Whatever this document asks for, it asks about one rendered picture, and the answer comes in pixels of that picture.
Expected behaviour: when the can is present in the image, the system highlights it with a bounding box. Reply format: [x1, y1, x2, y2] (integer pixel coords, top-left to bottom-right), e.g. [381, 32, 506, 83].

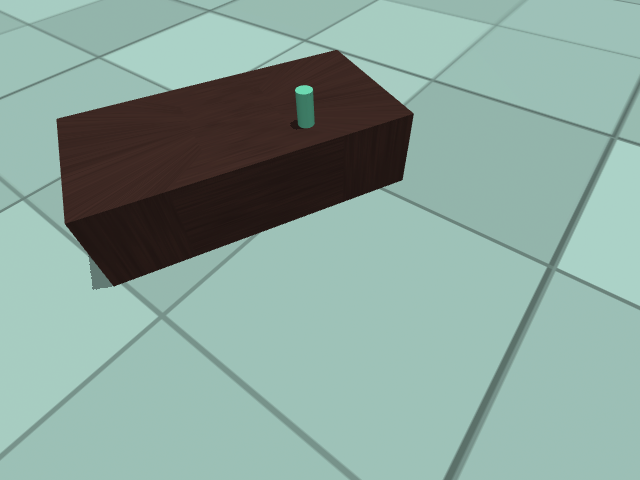
[295, 85, 315, 128]

